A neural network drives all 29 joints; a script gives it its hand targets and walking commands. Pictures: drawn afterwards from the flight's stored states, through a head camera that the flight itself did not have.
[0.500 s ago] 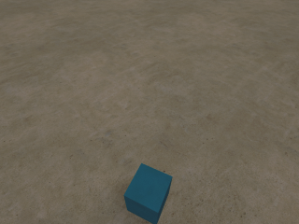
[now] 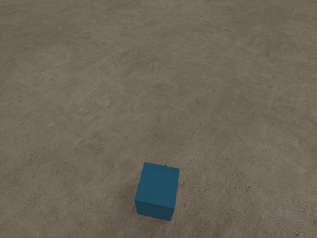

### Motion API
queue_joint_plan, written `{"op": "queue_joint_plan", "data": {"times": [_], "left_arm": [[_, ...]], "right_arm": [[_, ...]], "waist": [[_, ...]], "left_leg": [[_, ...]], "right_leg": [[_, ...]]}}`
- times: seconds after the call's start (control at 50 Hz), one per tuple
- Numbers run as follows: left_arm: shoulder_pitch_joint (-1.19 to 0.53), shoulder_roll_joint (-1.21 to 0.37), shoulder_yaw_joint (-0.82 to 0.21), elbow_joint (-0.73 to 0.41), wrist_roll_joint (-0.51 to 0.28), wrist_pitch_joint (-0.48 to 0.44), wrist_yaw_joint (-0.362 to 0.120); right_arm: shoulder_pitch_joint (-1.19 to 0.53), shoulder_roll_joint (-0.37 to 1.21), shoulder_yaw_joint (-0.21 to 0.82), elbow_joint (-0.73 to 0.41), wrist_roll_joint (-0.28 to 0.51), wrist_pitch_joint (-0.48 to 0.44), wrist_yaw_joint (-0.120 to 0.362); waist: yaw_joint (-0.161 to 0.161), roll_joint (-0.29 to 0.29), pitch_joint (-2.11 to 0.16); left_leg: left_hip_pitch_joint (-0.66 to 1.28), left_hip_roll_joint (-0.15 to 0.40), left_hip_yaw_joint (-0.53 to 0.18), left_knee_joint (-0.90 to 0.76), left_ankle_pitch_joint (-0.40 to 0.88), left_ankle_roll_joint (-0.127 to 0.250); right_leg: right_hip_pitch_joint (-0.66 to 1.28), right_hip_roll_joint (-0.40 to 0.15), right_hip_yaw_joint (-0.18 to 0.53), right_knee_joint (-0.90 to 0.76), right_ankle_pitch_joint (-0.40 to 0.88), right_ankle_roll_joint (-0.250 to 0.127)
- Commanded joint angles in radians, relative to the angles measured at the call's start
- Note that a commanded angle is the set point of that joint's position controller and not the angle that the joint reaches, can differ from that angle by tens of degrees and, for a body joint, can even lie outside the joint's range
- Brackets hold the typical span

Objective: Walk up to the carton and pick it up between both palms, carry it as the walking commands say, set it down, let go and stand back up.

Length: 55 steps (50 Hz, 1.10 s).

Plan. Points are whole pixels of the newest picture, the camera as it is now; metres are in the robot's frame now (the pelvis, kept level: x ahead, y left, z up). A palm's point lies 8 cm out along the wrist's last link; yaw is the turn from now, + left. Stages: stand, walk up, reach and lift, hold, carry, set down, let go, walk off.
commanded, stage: walk up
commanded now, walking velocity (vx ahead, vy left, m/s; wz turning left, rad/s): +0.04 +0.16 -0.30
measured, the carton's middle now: (157, 191) +0.47 +0.01 -0.63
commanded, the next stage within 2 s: none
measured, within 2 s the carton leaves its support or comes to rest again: neither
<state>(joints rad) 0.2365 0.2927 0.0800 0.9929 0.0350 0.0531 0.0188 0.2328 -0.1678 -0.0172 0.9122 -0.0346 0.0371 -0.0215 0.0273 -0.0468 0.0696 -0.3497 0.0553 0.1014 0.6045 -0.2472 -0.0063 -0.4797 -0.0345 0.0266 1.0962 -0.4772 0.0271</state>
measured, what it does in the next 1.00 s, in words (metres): walks ahead: right foot, then left foot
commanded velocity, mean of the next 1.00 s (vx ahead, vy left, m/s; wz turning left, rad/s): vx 0.04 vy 0.01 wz -0.11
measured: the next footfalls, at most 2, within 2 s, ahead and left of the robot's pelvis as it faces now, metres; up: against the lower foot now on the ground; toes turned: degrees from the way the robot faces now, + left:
right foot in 0.16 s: +0.02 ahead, -0.05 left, +0.00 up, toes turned -8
left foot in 0.44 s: +0.12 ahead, +0.15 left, +0.00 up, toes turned -13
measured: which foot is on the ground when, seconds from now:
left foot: down 0.00-0.16, up 0.18-0.42, down 0.44-1.00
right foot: up 0.00-0.14, down 0.16-0.46, up 0.48-0.78, down 0.80-1.00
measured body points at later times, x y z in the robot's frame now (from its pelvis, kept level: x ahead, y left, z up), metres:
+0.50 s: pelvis +0.07 +0.06 +0.00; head +0.06 +0.09 +0.45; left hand +0.12 +0.29 -0.17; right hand +0.03 -0.18 -0.14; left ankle +0.09 +0.17 -0.73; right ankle -0.02 -0.04 -0.71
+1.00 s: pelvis +0.11 +0.04 +0.01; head +0.13 +0.03 +0.46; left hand +0.20 +0.25 -0.15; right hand +0.11 -0.18 -0.16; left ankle +0.10 +0.16 -0.73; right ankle +0.11 -0.08 -0.72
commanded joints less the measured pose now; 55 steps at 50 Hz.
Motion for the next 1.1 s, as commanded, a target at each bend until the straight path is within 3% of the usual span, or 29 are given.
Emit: {"op": "queue_joint_plan", "data": {"times": [0.0,0.04,0.1,0.12,0.14,0.18,0.24,0.3,0.32,0.34,0.36,0.38,0.4,0.44,0.48,0.5,0.52,0.6,0.62,0.64,0.68,0.74,0.76,0.78,0.82,0.92,0.96,1.0,1.08], "left_arm": [[0.041,0.006,-0.013,-0.085,-0.013,-0.008,-0.016],[-0.018,-0.041,-0.042,-0.108,-0.014,-0.020,-0.016],[0.198,-0.011,-0.024,-0.046,-0.018,-0.020,-0.005],[0.172,0.016,-0.026,-0.050,-0.012,-0.038,0.009],[0.130,0.141,0.010,-0.055,-0.007,-0.046,0.018],[0.067,0.102,-0.023,-0.044,-0.019,-0.050,0.018],[0.005,0.092,-0.013,-0.066,-0.010,-0.051,0.021],[-0.071,0.019,-0.027,-0.028,-0.022,-0.053,0.024],[-0.028,0.049,-0.024,-0.031,-0.016,-0.056,0.010],[0.003,0.056,-0.027,-0.017,-0.009,-0.058,0.012],[-0.020,0.064,-0.021,-0.008,-0.008,-0.054,0.006],[-0.012,0.050,-0.033,-0.012,-0.016,-0.051,0.001],[-0.026,0.010,-0.033,-0.004,-0.017,-0.050,-0.003],[-0.049,-0.077,-0.037,-0.064,-0.013,-0.050,-0.011],[-0.089,-0.015,-0.012,-0.050,-0.021,-0.041,-0.002],[-0.079,-0.045,-0.015,-0.034,-0.012,-0.036,-0.008],[-0.060,-0.034,-0.012,-0.020,-0.024,-0.026,-0.004],[0.011,-0.044,-0.043,0.012,-0.034,-0.005,-0.005],[0.000,-0.027,-0.032,-0.002,-0.034,-0.002,-0.010],[-0.033,-0.025,-0.025,0.002,-0.022,0.000,-0.012],[-0.006,-0.023,-0.027,0.016,-0.026,-0.002,-0.013],[0.035,-0.010,-0.014,0.037,-0.020,-0.035,0.004],[0.016,0.027,-0.025,0.060,-0.007,-0.046,0.006],[0.060,0.100,-0.013,0.039,-0.010,-0.054,0.002],[0.012,0.064,-0.032,0.070,-0.013,-0.070,0.016],[-0.086,0.020,-0.022,0.086,-0.039,-0.056,0.033],[-0.049,-0.013,-0.032,0.072,-0.031,-0.045,0.028],[-0.074,-0.023,-0.034,0.063,-0.037,-0.039,0.030],[-0.089,-0.002,-0.031,0.068,-0.041,-0.036,0.034]], "right_arm": [[-0.006,-0.181,-0.039,-0.046,-0.006,-0.020,-0.025],[0.021,-0.155,-0.037,-0.016,-0.012,-0.017,-0.027],[-0.022,-0.190,-0.049,0.005,-0.004,-0.005,-0.016],[0.078,-0.091,-0.021,0.019,-0.005,-0.008,-0.002],[0.085,-0.066,-0.013,0.020,0.001,-0.006,0.003],[0.112,-0.111,-0.032,0.053,0.020,0.009,0.008],[0.033,-0.130,-0.020,0.059,0.002,-0.004,0.027],[0.077,-0.097,-0.012,0.088,0.012,-0.032,0.016],[0.074,-0.134,-0.014,0.083,0.009,-0.030,0.029],[0.047,-0.124,-0.015,0.096,0.015,-0.029,0.021],[0.025,-0.117,-0.014,0.090,0.013,-0.041,0.025],[0.105,-0.103,-0.013,0.111,0.000,-0.046,0.028],[0.214,-0.129,-0.033,0.148,-0.001,-0.057,0.007],[0.388,-0.283,-0.062,0.172,-0.030,-0.068,-0.025],[0.264,-0.257,-0.046,0.144,-0.018,-0.062,-0.036],[0.282,-0.225,-0.045,0.153,-0.017,-0.068,-0.045],[0.214,-0.226,-0.048,0.130,-0.001,-0.071,-0.053],[0.037,-0.138,-0.035,0.080,-0.011,-0.066,-0.021],[0.025,-0.135,-0.036,0.078,-0.011,-0.059,-0.017],[0.079,-0.122,-0.030,0.107,-0.016,-0.056,-0.021],[0.108,-0.152,-0.046,0.128,-0.007,-0.042,-0.023],[0.099,-0.154,-0.040,0.115,0.010,-0.030,-0.015],[0.105,-0.056,-0.013,0.130,0.012,-0.025,-0.011],[0.079,-0.057,-0.014,0.093,0.023,-0.017,-0.017],[0.102,-0.066,-0.013,0.139,0.024,0.001,-0.021],[0.096,-0.086,-0.022,0.161,0.043,-0.037,-0.026],[0.090,-0.106,-0.023,0.159,0.030,-0.038,-0.023],[0.035,-0.109,-0.027,0.143,0.032,-0.034,-0.022],[0.090,-0.107,-0.033,0.134,0.032,-0.033,-0.030]], "waist": [[0.018,0.190,-0.014],[-0.008,0.262,-0.031],[0.083,0.212,-0.148],[0.062,-0.023,-0.104],[0.044,-0.294,-0.028],[0.006,-0.181,-0.052],[0.025,-0.227,0.014],[-0.047,-0.160,-0.016],[-0.031,-0.245,-0.031],[-0.016,-0.117,0.032],[-0.031,-0.153,0.077],[-0.049,0.003,0.050],[-0.099,0.044,0.038],[-0.153,0.479,0.000],[-0.089,0.220,0.081],[-0.089,0.210,0.051],[-0.065,0.218,0.074],[-0.011,0.380,-0.017],[-0.016,0.407,-0.008],[-0.041,0.302,-0.037],[-0.040,0.382,-0.058],[-0.016,0.141,-0.090],[-0.011,-0.107,-0.043],[-0.018,-0.188,-0.088],[-0.025,-0.246,-0.060],[-0.050,-0.063,-0.072],[-0.028,-0.009,-0.115],[-0.026,0.159,-0.031],[-0.040,0.032,-0.119]], "left_leg": [[-0.087,0.278,-0.253,-0.422,-0.193,0.168],[-0.001,0.261,-0.245,-0.366,-0.064,0.152],[-0.051,0.219,-0.166,-0.212,0.012,0.097],[-0.097,0.128,-0.070,-0.031,-0.006,0.039],[-0.314,-0.017,-0.015,0.103,-0.166,-0.040],[-0.196,0.006,-0.125,0.226,-0.191,-0.046],[-0.270,0.026,-0.074,0.304,-0.106,-0.071],[-0.002,0.019,-0.045,0.102,-0.162,-0.043],[0.000,-0.005,0.005,0.105,-0.147,-0.048],[0.070,-0.004,0.002,0.058,-0.153,-0.042],[0.087,0.002,0.024,-0.033,-0.106,-0.038],[0.133,0.003,0.052,-0.071,-0.047,-0.033],[0.270,0.056,-0.026,-0.111,-0.116,-0.016],[0.385,0.454,-0.620,-0.460,-0.126,0.120],[0.229,0.412,-0.551,-0.378,0.456,0.166],[0.244,0.416,-0.470,-0.353,0.477,0.174],[0.202,0.415,-0.341,-0.285,0.791,0.195],[0.034,0.246,-0.064,-0.270,0.518,0.124],[0.011,0.214,-0.069,-0.290,0.419,0.100],[0.051,0.228,-0.107,-0.271,0.426,0.124],[0.105,0.233,-0.056,-0.234,0.346,0.121],[0.063,0.159,-0.065,-0.122,0.257,0.067],[-0.009,0.064,-0.010,-0.048,0.006,0.012],[-0.021,-0.003,-0.006,0.057,-0.216,-0.006],[0.043,0.002,-0.076,0.153,-0.329,-0.022],[0.164,0.069,-0.092,-0.147,0.298,-0.002],[0.231,0.097,-0.107,-0.212,0.333,0.012],[0.132,0.089,-0.129,-0.199,0.400,0.005],[0.176,0.103,-0.116,-0.133,0.539,0.016]], "right_leg": [[0.050,-0.002,-0.025,0.038,0.024,-0.003],[0.100,-0.023,-0.034,-0.236,-0.001,-0.013],[0.451,-0.004,-0.036,-0.640,0.144,-0.032],[0.473,-0.145,0.091,-0.820,0.241,-0.015],[0.497,-0.377,0.430,-0.836,0.445,-0.077],[0.415,-0.382,0.347,-0.804,0.752,-0.061],[0.448,-0.301,0.275,-0.910,0.235,-0.185],[0.368,-0.153,-0.001,-0.786,0.664,-0.165],[0.360,-0.146,0.036,-0.865,0.289,-0.176],[0.239,-0.178,0.111,-0.876,0.225,-0.193],[0.216,-0.154,0.088,-0.877,0.020,-0.172],[0.187,-0.145,0.080,-0.800,-0.058,-0.165],[0.064,-0.053,0.007,-0.667,-0.093,-0.142],[-0.184,0.099,-0.070,-0.152,-0.127,-0.038],[-0.113,0.035,0.022,-0.009,-0.041,-0.024],[-0.121,0.007,0.034,0.025,-0.033,-0.029],[-0.106,-0.008,0.006,0.066,-0.040,0.003],[0.144,0.002,-0.048,-0.167,0.069,-0.004],[0.208,0.005,-0.059,-0.220,0.075,-0.006],[0.214,0.028,-0.077,-0.272,0.087,0.000],[0.194,0.018,-0.092,-0.340,0.123,-0.003],[0.381,-0.005,-0.091,-0.699,0.293,-0.018],[0.384,-0.138,0.053,-0.762,0.438,-0.036],[0.351,-0.281,0.249,-0.855,0.511,-0.097],[0.336,-0.297,0.275,-0.813,0.637,-0.199],[0.374,-0.157,-0.008,-0.621,0.890,-0.115],[0.312,-0.076,-0.054,-0.691,0.445,-0.062],[0.312,-0.093,-0.051,-0.674,0.497,-0.037],[0.315,-0.109,-0.061,-0.584,0.643,-0.056]]}}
